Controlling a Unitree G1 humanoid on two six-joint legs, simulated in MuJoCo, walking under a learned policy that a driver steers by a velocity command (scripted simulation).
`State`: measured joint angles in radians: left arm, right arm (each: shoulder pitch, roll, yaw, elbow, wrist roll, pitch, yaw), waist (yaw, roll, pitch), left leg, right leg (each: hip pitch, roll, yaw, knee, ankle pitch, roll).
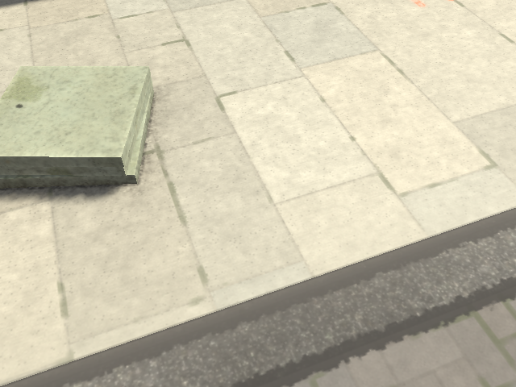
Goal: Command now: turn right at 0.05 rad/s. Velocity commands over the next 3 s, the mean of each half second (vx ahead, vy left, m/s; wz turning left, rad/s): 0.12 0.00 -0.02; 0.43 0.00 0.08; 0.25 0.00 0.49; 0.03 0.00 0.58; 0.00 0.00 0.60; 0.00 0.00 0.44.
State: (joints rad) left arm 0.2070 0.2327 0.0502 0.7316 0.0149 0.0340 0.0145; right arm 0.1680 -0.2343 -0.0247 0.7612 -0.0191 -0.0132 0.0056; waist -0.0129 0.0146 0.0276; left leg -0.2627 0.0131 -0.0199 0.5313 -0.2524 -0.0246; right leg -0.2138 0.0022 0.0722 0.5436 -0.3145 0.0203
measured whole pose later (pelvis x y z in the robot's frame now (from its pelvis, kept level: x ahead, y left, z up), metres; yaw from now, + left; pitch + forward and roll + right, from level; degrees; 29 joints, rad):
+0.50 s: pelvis +0.05 +0.02 +0.00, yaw +0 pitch +0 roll +0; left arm 0.31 0.24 0.06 0.87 -0.03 -0.03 0.03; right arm 0.34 -0.24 -0.06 0.91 0.01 -0.10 0.01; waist -0.02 -0.03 -0.01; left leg -0.22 -0.02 0.03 0.58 -0.34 0.05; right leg -0.28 0.01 0.08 0.86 -0.47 -0.02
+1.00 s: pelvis +0.29 -0.04 +0.00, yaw +4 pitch +1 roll +0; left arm 0.08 0.24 0.05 0.81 -0.01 -0.10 -0.03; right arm 0.40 -0.26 -0.05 0.93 0.04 -0.07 -0.02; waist -0.04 0.03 0.05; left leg -0.29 0.03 -0.07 1.13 -0.41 0.04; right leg -0.38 0.01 -0.08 0.52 -0.16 -0.05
